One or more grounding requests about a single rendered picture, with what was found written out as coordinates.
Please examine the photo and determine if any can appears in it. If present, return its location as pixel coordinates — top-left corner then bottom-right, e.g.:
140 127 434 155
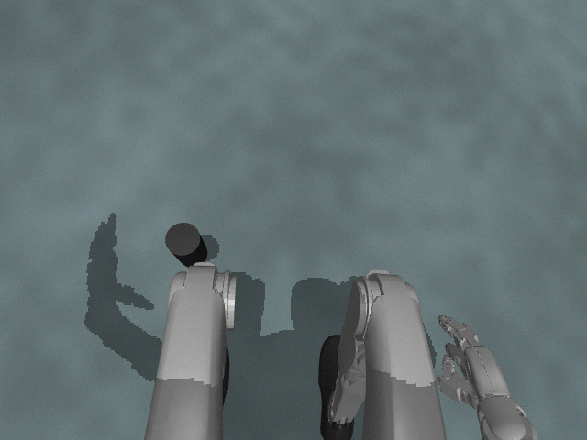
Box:
165 223 207 268

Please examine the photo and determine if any right robot foot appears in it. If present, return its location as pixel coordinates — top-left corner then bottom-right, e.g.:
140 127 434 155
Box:
318 335 354 440

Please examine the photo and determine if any right robot hand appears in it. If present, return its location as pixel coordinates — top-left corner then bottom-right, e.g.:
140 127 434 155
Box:
437 315 512 410

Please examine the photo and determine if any right robot arm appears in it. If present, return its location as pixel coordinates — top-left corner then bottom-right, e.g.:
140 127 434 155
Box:
477 396 537 440

